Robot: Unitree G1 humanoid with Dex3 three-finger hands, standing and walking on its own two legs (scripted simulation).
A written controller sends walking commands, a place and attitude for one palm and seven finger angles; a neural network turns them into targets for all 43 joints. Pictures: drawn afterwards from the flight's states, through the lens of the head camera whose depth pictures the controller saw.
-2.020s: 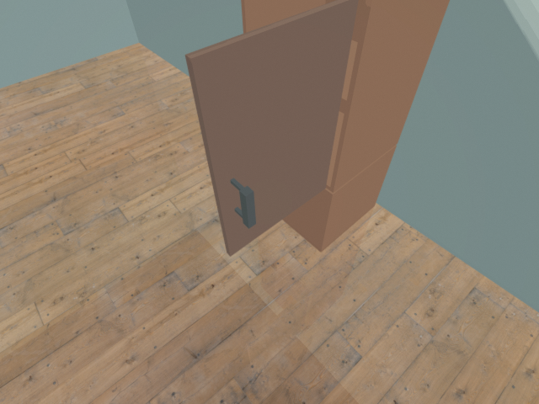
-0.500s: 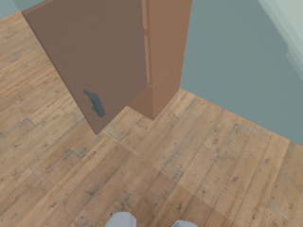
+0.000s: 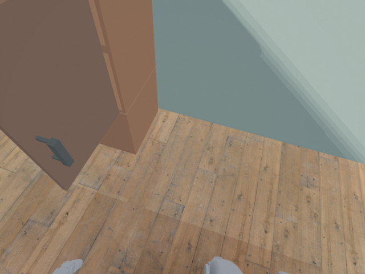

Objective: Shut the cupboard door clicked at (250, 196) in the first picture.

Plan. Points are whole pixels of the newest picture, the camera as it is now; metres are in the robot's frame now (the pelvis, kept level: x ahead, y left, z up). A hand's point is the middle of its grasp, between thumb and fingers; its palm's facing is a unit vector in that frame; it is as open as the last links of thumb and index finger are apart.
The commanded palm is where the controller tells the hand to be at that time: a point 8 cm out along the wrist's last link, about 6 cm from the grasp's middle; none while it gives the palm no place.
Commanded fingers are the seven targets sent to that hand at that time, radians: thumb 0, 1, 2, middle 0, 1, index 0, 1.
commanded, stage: walk to a spot facing it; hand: left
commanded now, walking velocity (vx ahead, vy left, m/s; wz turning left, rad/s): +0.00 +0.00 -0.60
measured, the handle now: (54, 151) +0.41 +0.42 -0.11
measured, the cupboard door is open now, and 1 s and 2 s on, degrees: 89 89 89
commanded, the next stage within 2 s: turn to face it in 1.58 s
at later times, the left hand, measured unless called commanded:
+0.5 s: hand (136, 245) +0.19 +0.14 -0.17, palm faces -0.33 -0.93 -0.18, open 7.4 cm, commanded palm none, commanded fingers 0.00 0.90 0.90 -0.20 -0.30 -0.20 -0.30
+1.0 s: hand (198, 205) +0.31 -0.02 -0.17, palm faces -0.57 -0.80 -0.17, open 7.4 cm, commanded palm none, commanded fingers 0.00 0.90 0.90 -0.20 -0.30 -0.20 -0.30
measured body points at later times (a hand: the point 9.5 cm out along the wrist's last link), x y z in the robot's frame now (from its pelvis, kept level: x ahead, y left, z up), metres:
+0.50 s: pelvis +0.03 -0.02 -0.01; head +0.08 -0.02 +0.44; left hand +0.21 +0.18 -0.15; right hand -0.01 -0.29 -0.14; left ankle +0.06 +0.10 -0.74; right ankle -0.01 -0.14 -0.69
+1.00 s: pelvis +0.17 -0.15 +0.00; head +0.20 -0.16 +0.45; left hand +0.34 +0.02 -0.16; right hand +0.09 -0.40 -0.14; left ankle +0.31 -0.07 -0.70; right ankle +0.07 -0.20 -0.74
